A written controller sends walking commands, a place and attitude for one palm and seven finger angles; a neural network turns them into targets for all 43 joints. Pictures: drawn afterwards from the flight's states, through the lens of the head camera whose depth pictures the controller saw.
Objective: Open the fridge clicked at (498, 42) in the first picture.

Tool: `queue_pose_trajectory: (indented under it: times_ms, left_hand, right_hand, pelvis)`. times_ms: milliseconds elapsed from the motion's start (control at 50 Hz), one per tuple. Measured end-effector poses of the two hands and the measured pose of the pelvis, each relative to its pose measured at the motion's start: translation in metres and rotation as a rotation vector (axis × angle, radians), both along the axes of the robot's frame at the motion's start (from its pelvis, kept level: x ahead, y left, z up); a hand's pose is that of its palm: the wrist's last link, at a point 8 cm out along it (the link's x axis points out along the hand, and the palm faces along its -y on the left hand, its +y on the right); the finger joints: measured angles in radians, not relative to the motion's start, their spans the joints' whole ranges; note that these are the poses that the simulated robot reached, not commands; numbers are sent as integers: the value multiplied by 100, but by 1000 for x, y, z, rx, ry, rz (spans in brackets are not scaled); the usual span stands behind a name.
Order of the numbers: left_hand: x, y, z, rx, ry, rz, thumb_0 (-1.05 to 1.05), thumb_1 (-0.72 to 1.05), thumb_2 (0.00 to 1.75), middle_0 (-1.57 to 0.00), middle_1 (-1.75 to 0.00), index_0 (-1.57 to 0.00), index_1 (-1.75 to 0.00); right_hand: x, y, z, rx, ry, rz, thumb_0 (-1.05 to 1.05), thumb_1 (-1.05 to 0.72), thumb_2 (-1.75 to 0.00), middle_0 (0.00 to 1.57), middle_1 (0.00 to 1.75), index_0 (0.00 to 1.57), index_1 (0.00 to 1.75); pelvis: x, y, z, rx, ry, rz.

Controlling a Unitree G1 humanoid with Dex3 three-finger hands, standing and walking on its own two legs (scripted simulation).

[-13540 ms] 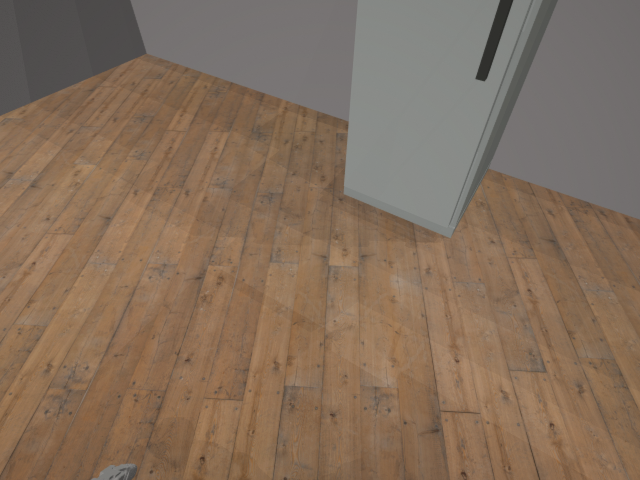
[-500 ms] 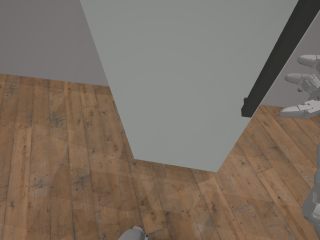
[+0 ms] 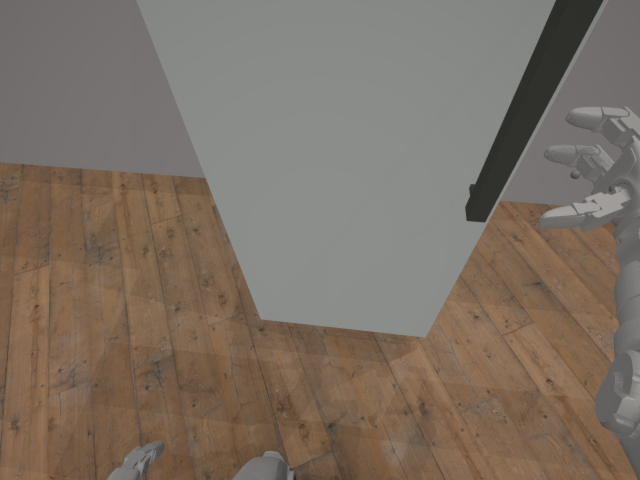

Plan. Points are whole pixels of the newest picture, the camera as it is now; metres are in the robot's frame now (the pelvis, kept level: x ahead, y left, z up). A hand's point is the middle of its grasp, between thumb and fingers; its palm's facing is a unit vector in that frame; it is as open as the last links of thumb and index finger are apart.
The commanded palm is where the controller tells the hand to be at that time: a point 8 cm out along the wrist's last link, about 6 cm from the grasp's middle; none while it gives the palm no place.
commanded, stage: move the hooked fingers beside the handle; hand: right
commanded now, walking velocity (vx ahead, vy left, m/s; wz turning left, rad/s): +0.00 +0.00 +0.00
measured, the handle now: (512, 118) +0.54 -0.15 +0.16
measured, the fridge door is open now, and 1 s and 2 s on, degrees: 0 0 0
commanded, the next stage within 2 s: feel for the door with the fingertips in 0.42 s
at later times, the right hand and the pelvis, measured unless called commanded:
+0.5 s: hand (580, 178) +0.47 -0.23 +0.13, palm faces -0.02 +1.00 +0.01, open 14.0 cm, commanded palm +0.45 -0.29 +0.13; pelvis +0.01 +0.00 +0.00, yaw +2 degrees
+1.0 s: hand (538, 168) +0.49 -0.19 +0.12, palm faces -0.04 +1.00 +0.02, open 14.0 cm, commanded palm +0.46 -0.25 +0.13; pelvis +0.01 -0.01 +0.00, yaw +1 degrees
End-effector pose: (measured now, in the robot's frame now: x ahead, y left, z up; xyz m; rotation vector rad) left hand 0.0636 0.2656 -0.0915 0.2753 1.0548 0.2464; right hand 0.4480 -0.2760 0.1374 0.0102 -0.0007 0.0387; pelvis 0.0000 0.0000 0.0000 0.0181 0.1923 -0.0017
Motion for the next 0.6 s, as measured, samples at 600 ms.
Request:
queue_pose_trajectory:
  times_ms: [600]
  left_hand:
    - [-25,-1,-1,0,82,57,1,90,90,-20,-30,-20,-30]
  right_hand:
    - [1,-18,-11,7,-6,-27,-1,50,-30,30,120,30,120]
  pelvis:
    - [6,-2,0,6,15,16]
